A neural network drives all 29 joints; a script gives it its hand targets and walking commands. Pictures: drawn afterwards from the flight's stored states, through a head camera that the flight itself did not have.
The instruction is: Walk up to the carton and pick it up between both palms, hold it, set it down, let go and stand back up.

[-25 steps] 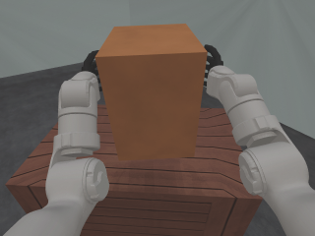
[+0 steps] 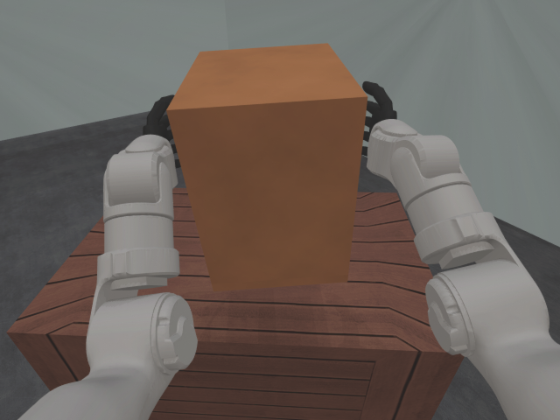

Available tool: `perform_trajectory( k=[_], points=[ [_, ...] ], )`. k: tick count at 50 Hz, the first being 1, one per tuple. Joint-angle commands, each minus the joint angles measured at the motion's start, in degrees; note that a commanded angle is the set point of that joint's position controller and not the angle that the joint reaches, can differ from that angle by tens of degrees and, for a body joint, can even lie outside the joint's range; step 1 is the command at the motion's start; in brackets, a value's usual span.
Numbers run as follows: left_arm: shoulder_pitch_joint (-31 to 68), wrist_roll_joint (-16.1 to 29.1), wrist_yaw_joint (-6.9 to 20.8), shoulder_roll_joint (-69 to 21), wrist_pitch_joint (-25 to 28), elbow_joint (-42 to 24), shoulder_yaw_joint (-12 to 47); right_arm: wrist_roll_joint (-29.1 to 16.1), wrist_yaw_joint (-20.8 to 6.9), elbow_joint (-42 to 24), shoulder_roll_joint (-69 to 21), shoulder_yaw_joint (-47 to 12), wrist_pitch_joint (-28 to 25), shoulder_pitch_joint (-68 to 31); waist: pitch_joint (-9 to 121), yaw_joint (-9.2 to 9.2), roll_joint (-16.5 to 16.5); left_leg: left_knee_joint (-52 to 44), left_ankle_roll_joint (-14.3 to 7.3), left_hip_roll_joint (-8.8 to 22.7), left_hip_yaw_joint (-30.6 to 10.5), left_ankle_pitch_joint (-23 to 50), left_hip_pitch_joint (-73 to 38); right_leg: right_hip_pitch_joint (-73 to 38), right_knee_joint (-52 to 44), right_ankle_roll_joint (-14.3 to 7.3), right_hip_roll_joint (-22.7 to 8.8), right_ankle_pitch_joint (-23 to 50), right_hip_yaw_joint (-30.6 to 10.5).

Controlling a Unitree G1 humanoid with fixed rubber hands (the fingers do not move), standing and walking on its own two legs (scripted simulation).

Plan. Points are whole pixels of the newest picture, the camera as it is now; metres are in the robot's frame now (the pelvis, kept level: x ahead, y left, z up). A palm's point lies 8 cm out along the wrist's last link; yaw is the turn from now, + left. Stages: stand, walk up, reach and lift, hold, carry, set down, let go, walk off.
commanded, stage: hold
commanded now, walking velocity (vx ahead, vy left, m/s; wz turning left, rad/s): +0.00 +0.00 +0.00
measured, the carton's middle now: (272, 164) +0.42 +0.01 +0.24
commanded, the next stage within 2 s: none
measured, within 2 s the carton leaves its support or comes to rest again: neither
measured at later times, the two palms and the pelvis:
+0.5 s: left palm (158, 147) +0.37 +0.15 +0.30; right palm (381, 135) +0.37 -0.14 +0.30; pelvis +0.00 +0.00 +0.00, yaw +0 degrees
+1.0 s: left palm (153, 146) +0.37 +0.16 +0.30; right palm (378, 133) +0.37 -0.13 +0.31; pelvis -0.01 +0.00 +0.00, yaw +0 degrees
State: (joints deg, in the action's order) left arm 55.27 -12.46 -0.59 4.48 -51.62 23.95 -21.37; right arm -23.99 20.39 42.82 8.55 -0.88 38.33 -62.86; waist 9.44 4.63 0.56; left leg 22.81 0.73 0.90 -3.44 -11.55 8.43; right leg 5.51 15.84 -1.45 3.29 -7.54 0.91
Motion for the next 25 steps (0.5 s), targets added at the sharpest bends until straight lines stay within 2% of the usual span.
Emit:
perform_trajectory(
  k=[1, 2, 3, 4, 5, 6, 7, 8, 9, 12, 13, 14, 15, 16, 17, 18, 19, 20, 21, 22, 23, 24, 25],
  points=[
    [52.8, 10.1, 5.5, -35.1, 6.0, -6.5, 22.9, -9.6, -8.9, -17.7, -43.1, -12.6, -1.8, -49.6, 21.6, 0.55, 2.6, -2.9, 1.9, -2.8, 0.6, 10.7, -1.9, -10.9, -0.1, 5.1, 0.9, 11.3, -1.3],
    [52.9, 10.1, 5.5, -35.3, 6.3, -7.5, 22.3, -9.5, -9.2, -16.4, -42.5, -11.8, -1.7, -49.2, 21.5, 0.33, 3.5, -3.0, 2.2, -2.5, 0.9, 10.5, -1.6, -10.2, 0.7, 4.6, 1.0, 9.9, -1.3],
    [52.6, 9.8, 5.6, -34.5, 6.3, -6.6, 21.8, -9.5, -9.2, -16.8, -42.7, -12.4, -1.9, -50.0, 22.4, -0.40, 2.3, -2.5, 1.8, -2.4, 1.0, 10.3, -2.2, -10.3, 0.6, 4.3, 1.1, 10.3, -1.2],
    [52.0, 10.4, 5.7, -35.4, 6.2, -6.5, 22.8, -9.4, -9.2, -17.1, -42.0, -12.4, -2.2, -49.8, 22.5, 0.13, 3.1, -2.5, 2.4, -2.6, 0.6, 11.5, -1.8, -11.1, 0.8, 3.9, 1.0, 11.0, -1.5],
    [52.1, 10.7, 5.7, -35.4, 6.2, -6.0, 22.7, -9.1, -9.0, -17.6, -41.7, -11.6, -2.2, -50.0, 22.0, 0.52, 2.4, -2.7, 2.3, -2.7, 0.7, 12.0, -1.8, -10.6, 0.6, 4.1, 1.0, 11.3, -1.1],
    [52.9, 10.1, 5.7, -35.3, 6.2, -5.3, 22.0, -9.1, -9.0, -16.7, -41.8, -11.9, -2.1, -51.4, 20.9, 0.08, 1.7, -3.0, 1.5, -2.8, 0.9, 10.8, -1.4, -10.8, 0.6, 4.6, 1.0, 10.7, -1.2],
    [53.3, 10.7, 5.7, -35.7, 6.5, -5.3, 22.8, -9.0, -9.0, -16.9, -41.7, -11.9, -2.2, -52.0, 21.5, 0.27, 1.9, -2.4, 1.9, -2.6, 0.8, 10.9, -2.0, -10.1, 0.6, 4.3, 1.1, 10.4, -1.5],
    [53.4, 10.4, 5.7, -35.3, 6.7, -5.4, 22.2, -8.6, -9.2, -14.2, -42.6, -10.9, -1.9, -49.6, 21.4, 0.53, 3.1, -2.5, 2.1, -2.7, 0.3, 10.1, -1.7, -10.4, 0.3, 4.3, 1.0, 9.8, -1.2],
    [53.0, 10.5, 5.8, -35.3, 6.6, -3.8, 22.1, -9.0, -9.3, -15.4, -42.0, -10.9, -1.9, -50.7, 20.4, 0.31, 2.7, -2.9, 2.2, -2.4, 0.5, 10.5, -1.3, -9.8, 0.1, 4.2, 1.1, 9.6, -1.1],
    [54.3, 10.9, 5.8, -36.5, 6.6, -5.0, 22.7, -8.8, -8.8, -15.7, -41.0, -11.3, -2.4, -50.7, 21.9, 1.15, 3.9, -2.1, 2.5, -2.7, 0.2, 12.2, -1.7, -10.5, 0.2, 3.8, 1.2, 11.2, -1.3],
    [53.7, 11.0, 5.4, -36.4, 6.6, -4.9, 22.9, -9.2, -9.0, -15.9, -41.0, -10.6, -2.5, -51.4, 21.8, 1.06, 3.1, -2.4, 2.5, -2.3, 0.3, 11.9, -2.0, -9.9, 0.9, 3.8, 1.4, 10.4, -0.9],
    [53.2, 11.4, 5.5, -36.9, 6.5, -3.8, 23.8, -8.9, -8.9, -16.0, -40.3, -10.2, -2.4, -51.6, 21.3, 2.53, 4.2, -2.5, 2.8, -2.7, 0.4, 12.3, -2.2, -9.2, -0.1, 3.8, 0.9, 10.3, -1.1],
    [53.7, 11.4, 5.5, -36.9, 6.9, -5.1, 23.5, -9.5, -9.1, -17.9, -41.0, -11.2, -2.7, -53.9, 22.8, 0.11, 3.0, -2.0, 2.5, -2.6, 0.2, 14.1, -2.8, -10.8, 0.7, 4.1, 1.7, 12.1, -1.2],
    [53.3, 11.1, 5.2, -36.2, 7.0, -6.0, 23.0, -10.0, -9.2, -17.3, -41.8, -11.5, -2.2, -52.7, 24.1, 1.07, 2.3, -1.4, 3.0, -2.4, 0.5, 14.6, -4.0, -10.4, 0.7, 4.1, 1.7, 12.8, -1.2],
    [53.4, 12.0, 5.1, -36.9, 7.2, -7.3, 23.8, -10.5, -9.2, -18.9, -42.8, -12.9, -2.4, -52.1, 24.5, 0.59, 2.8, -1.4, 3.1, -2.4, 0.2, 15.6, -3.4, -11.3, 0.5, 4.0, 1.8, 13.8, -1.1],
    [54.5, 11.3, 5.0, -36.5, 7.2, -6.8, 23.5, -10.6, -9.3, -16.0, -41.5, -12.1, -2.0, -51.6, 22.8, 1.24, 3.0, -1.2, 3.1, -2.7, 0.2, 14.8, -2.9, -10.3, 0.6, 3.9, 1.6, 12.9, -1.5],
    [53.5, 11.4, 4.9, -36.0, 7.1, -6.7, 23.3, -10.0, -9.4, -16.9, -41.5, -12.2, -2.1, -50.4, 23.7, 1.04, 3.3, -1.1, 3.3, -2.6, 0.5, 14.8, -3.7, -10.4, 0.6, 3.7, 2.1, 12.3, -1.0],
    [54.3, 11.3, 4.6, -36.4, 7.2, -7.5, 23.3, -11.4, -9.4, -18.6, -42.4, -13.2, -2.5, -52.1, 25.5, 0.31, 3.5, -0.6, 2.8, -2.8, 0.3, 16.1, -4.1, -10.5, 1.1, 4.0, 2.0, 13.9, -1.2],
    [53.9, 11.6, 4.7, -35.3, 7.2, -7.3, 22.8, -10.9, -9.2, -17.7, -43.0, -13.1, -2.4, -50.4, 23.9, 0.12, 1.7, -0.3, 2.5, -3.1, 0.4, 16.0, -3.6, -10.3, 0.9, 4.3, 1.9, 14.7, -1.2],
    [52.0, 10.6, 4.7, -35.3, 7.1, -6.9, 22.3, -10.6, -8.9, -17.8, -43.3, -12.9, -2.1, -49.7, 22.8, -0.13, 2.1, -0.9, 2.7, -3.0, 0.5, 15.5, -3.1, -10.2, 1.0, 4.5, 1.6, 13.9, -1.3],
    [52.9, 10.8, 4.9, -36.3, 6.7, -7.4, 22.9, -10.5, -8.8, -18.3, -43.0, -13.0, -2.3, -50.4, 23.3, -0.04, 2.8, -0.6, 2.8, -3.1, 0.2, 16.0, -4.0, -10.2, 1.1, 4.2, 1.9, 14.3, -1.0],
    [52.9, 10.5, 5.2, -35.8, 6.5, -5.8, 22.1, -10.6, -8.8, -17.1, -41.7, -12.8, -1.8, -50.1, 21.0, 0.07, 3.6, -1.7, 2.6, -2.5, 0.3, 13.5, -1.8, -9.9, 0.3, 4.2, 1.2, 12.4, -1.8],
    [52.6, 11.1, 5.1, -35.7, 6.6, -6.8, 23.1, -10.3, -8.7, -19.0, -42.1, -12.7, -2.2, -50.9, 23.3, 0.78, 2.6, -1.7, 2.5, -3.0, 0.2, 13.9, -3.7, -10.5, 0.6, 4.2, 1.4, 12.4, -1.2]
  ],
)
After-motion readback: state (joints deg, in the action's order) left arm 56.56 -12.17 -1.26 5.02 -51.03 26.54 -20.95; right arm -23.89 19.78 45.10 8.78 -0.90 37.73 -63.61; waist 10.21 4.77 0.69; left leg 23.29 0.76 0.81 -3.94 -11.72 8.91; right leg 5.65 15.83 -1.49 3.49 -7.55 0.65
